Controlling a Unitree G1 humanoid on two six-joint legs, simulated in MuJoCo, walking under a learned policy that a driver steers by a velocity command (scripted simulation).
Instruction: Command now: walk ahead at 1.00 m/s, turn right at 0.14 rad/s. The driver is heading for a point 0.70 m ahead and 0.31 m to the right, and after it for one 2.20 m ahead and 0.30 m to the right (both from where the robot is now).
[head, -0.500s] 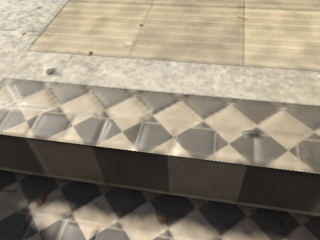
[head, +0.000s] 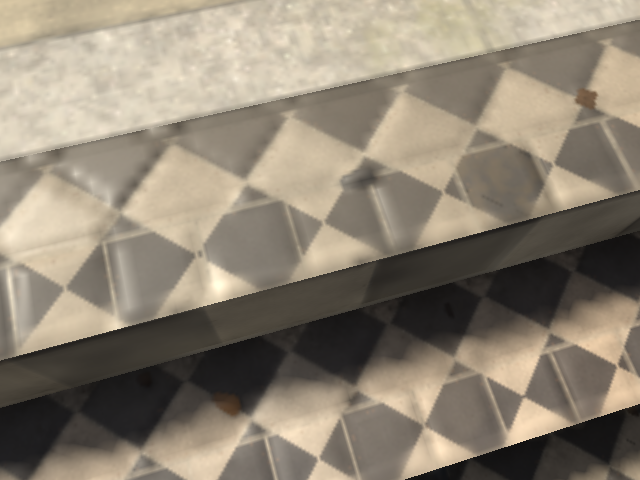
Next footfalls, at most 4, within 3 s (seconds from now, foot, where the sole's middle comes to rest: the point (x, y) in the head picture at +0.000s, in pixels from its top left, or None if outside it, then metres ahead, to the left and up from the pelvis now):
none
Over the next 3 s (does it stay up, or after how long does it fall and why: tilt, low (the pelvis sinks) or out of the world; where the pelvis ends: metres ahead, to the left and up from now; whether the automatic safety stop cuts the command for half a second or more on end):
falls after 0.38 s (tilt)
